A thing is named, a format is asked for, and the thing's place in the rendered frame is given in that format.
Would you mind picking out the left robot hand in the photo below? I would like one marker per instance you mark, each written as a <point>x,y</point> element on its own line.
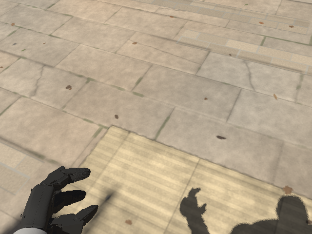
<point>46,199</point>

